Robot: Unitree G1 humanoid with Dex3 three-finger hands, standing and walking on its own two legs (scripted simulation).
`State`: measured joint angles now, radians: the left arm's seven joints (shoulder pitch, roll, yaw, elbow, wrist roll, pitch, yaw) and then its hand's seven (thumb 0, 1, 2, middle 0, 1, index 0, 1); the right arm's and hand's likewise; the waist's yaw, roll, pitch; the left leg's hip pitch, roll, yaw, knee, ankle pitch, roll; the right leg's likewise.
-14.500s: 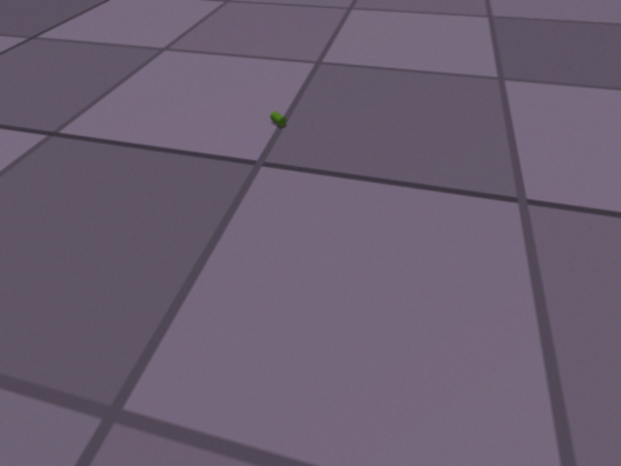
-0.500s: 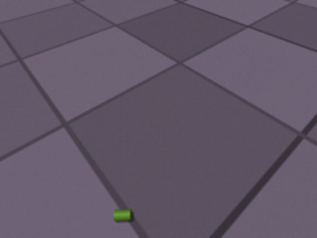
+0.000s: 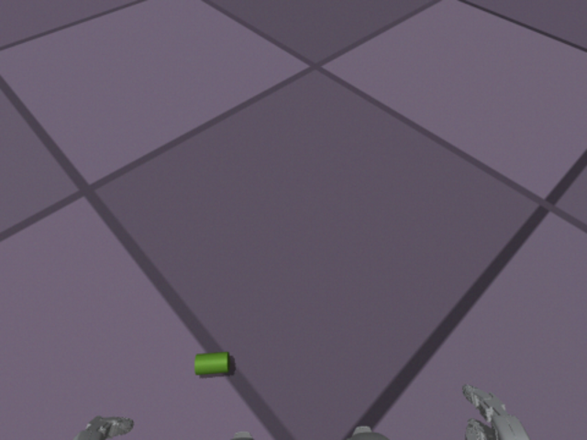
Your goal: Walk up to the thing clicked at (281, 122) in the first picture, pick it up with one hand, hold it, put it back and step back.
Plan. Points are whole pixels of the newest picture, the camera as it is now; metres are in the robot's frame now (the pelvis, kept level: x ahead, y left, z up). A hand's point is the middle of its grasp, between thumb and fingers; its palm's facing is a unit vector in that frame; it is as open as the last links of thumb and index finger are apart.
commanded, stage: rise first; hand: left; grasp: from above
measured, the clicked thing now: (212, 363) +0.41 +0.24 -0.68
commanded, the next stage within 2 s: none
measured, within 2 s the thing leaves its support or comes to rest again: neither
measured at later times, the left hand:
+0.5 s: hand out of the picture +0.16 +0.28 -0.26, palm faces -0.34 -0.71 -0.62, open 12.7 cm
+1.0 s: hand (166, 398) +0.28 +0.29 -0.43, palm faces -0.47 -0.26 -0.84, open 12.1 cm
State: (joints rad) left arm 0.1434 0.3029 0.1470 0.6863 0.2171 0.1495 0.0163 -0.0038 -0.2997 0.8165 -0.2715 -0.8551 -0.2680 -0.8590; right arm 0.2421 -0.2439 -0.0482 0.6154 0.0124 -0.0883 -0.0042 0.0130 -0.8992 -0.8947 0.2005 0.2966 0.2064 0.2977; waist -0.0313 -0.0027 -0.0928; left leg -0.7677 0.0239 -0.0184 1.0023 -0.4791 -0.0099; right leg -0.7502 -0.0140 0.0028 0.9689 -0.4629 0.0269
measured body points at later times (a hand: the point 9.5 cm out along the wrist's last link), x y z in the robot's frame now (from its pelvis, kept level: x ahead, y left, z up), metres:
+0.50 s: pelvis -0.03 +0.00 -0.11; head +0.10 +0.01 +0.31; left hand +0.17 +0.31 -0.22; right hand +0.17 -0.26 -0.20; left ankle +0.00 +0.12 -0.68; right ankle +0.00 -0.14 -0.68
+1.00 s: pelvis -0.09 -0.01 -0.30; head +0.11 +0.02 +0.10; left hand +0.30 +0.30 -0.39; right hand +0.02 -0.28 -0.43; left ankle +0.00 +0.12 -0.68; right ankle +0.00 -0.14 -0.68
